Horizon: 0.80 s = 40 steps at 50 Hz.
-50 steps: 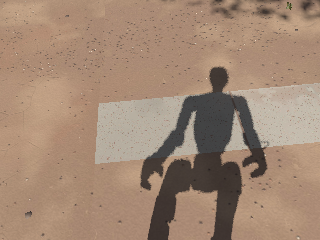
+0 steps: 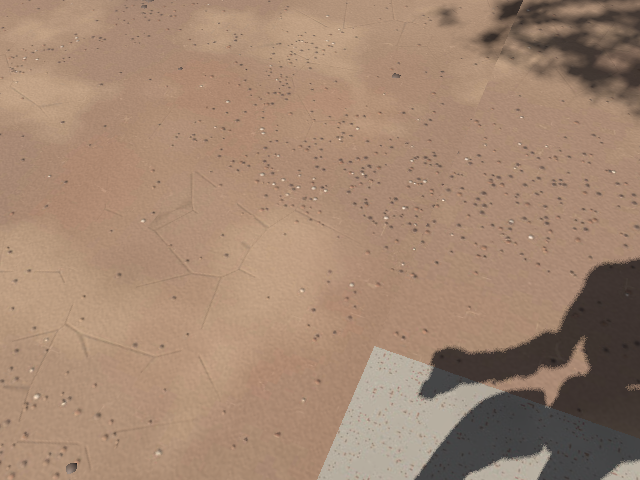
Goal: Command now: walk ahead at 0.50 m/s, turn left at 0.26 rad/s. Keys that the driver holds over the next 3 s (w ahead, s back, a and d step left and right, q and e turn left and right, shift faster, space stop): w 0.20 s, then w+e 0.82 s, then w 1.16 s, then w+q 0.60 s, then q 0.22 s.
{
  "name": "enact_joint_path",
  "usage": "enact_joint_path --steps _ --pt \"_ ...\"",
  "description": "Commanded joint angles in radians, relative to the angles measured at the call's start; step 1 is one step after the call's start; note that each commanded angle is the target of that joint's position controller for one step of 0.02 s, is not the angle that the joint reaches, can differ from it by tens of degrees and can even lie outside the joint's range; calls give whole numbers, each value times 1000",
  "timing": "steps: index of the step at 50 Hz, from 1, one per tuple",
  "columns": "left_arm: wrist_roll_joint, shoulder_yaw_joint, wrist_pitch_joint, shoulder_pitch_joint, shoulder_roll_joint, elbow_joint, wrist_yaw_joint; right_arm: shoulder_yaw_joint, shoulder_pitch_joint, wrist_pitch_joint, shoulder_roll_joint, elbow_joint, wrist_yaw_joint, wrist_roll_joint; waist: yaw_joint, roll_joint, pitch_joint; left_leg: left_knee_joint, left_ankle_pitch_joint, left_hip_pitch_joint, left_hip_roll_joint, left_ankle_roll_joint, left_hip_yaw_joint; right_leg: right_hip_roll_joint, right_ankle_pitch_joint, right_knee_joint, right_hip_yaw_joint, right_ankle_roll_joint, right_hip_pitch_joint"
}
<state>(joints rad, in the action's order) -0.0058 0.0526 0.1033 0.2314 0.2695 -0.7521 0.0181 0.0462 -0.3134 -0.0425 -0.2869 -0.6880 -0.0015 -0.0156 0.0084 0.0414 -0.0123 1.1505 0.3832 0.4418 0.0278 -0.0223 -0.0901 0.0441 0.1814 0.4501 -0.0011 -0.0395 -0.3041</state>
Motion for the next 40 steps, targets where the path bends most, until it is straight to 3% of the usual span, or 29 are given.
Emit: enact_joint_path --steps 1,4,6,7,8,9,12,14,15,16,17,18,19,20,21,22,23,25,26,28,31,36,38,40 --pt "4 16 9 51 94 24 -3 19 34 -23 -57 92 6 4 5 -142 4 -68 -60 216 -93 4 -5 -263 -80 -244 310 -187 180" --pt "13 28 8 76 146 -3 -10 5 120 -27 -23 122 5 13 20 -135 17 -217 -146 233 -104 15 33 -267 -205 -277 241 -205 177" --pt "16 31 -1 89 163 -20 -16 -4 170 -30 2 130 8 14 31 -129 11 -332 -260 166 -87 17 68 -229 -273 -271 155 -183 152" --pt "10 28 0 96 166 -19 -17 2 179 -33 -4 120 11 22 31 -108 -14 -326 -370 86 -58 23 97 -207 -347 -250 111 -178 118" --pt "6 27 -3 111 161 -29 -13 2 172 -35 4 111 14 20 26 -127 -34 -320 -409 29 -44 25 111 -202 -388 -234 87 -176 98" --pt "14 22 -4 133 146 -33 -10 13 216 -38 -19 121 16 8 42 -123 0 -385 -494 57 -44 22 98 -175 -336 -216 66 -172 102" --pt "30 17 -21 185 134 -43 -9 14 327 -49 -8 159 30 -6 72 -132 47 -501 -407 75 -17 5 108 -219 -313 -160 141 -180 168" --pt "28 29 -34 173 169 -34 -22 32 283 -64 -41 152 42 -15 28 -145 32 -583 -364 -12 -11 -8 84 -239 -287 -80 192 -168 178" --pt "28 31 -41 141 175 -24 -27 46 206 -70 -57 127 44 -16 -26 -135 7 -637 -376 -109 -5 -18 85 -226 -305 4 191 -155 161" --pt "21 8 -33 170 125 -9 -30 74 15 -73 -135 106 34 14 -110 -4 -125 -623 -407 -473 -103 -95 0 -163 -313 216 155 -102 -23" --pt "0 -28 -22 260 33 0 -26 90 -135 -61 -197 85 25 14 -131 201 -315 -660 -348 -822 -375 -204 -304 -47 222 577 68 -31 -284" --pt "42 -27 -10 311 53 -11 -24 82 -206 -52 -180 55 28 6 -129 266 -379 -769 -176 -856 -481 -313 -588 -15 410 813 123 -15 -457" --pt "65 5 -10 205 147 -3 -28 68 -169 -52 -127 45 29 5 -139 98 -213 -828 -120 -707 -441 -298 -528 -53 317 908 146 -6 -528" --pt "58 11 -18 123 158 26 -31 50 -78 -54 -87 52 32 7 -110 34 -106 -853 -184 -576 -408 -276 -398 -84 228 916 126 7 -531" --pt "46 13 -34 109 140 28 -28 33 -4 -62 -44 52 40 9 -70 28 -55 -888 -262 -468 -369 -267 -306 -114 170 900 129 21 -497" --pt "37 16 -47 107 126 39 -28 29 55 -67 -26 49 41 14 -29 45 -13 -931 -264 -382 -329 -239 -225 -146 123 850 134 30 -457" --pt "42 20 -63 125 109 31 -25 30 85 -75 -18 40 44 16 -5 66 11 -967 -262 -325 -302 -221 -166 -161 95 836 137 29 -417" --pt "47 22 -83 126 86 32 -25 37 89 -88 -24 11 46 16 14 38 37 -1006 -349 -301 -286 -199 -71 -166 36 808 142 22 -421" --pt "35 15 -88 54 76 65 -17 51 122 -87 -54 6 43 15 7 41 68 -1034 -323 -301 -288 -184 -30 -152 30 782 75 26 -474" --pt "26 12 -85 3 67 88 -13 56 98 -84 -70 -19 33 19 -9 21 79 -1048 -336 -307 -280 -171 36 -161 -64 675 71 25 -489" --pt "20 2 -69 -69 47 113 10 60 83 -76 -101 -53 22 14 -43 40 73 -1026 -380 -322 -264 -145 135 -149 -217 467 16 5 -428" --pt "31 8 -72 -180 78 181 44 73 78 -68 -169 -91 29 -22 -68 42 89 -1002 -353 -449 -302 -112 194 -131 -227 228 -31 -43 -362" --pt "23 23 -83 -164 107 196 42 79 108 -66 -193 -92 36 -38 -36 36 70 -928 -500 -475 -290 -96 233 -94 -160 167 -65 -74 -259" --pt "11 58 -91 -32 161 173 25 79 127 -61 -195 -87 42 -50 58 -2 -25 -670 -748 -448 -234 -70 287 -7 -126 104 -131 -120 -9"
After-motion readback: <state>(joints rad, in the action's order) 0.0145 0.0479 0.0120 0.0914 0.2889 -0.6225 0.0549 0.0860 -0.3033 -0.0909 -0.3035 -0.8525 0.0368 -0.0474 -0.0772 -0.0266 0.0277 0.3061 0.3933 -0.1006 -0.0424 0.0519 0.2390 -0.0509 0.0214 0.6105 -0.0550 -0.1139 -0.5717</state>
